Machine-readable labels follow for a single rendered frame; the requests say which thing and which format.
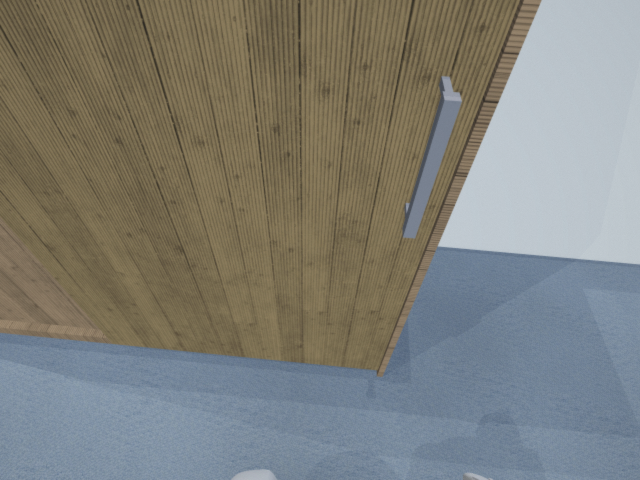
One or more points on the wardrobe door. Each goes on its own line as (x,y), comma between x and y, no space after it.
(28,292)
(229,176)

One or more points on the handle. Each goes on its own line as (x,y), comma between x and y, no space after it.
(445,117)

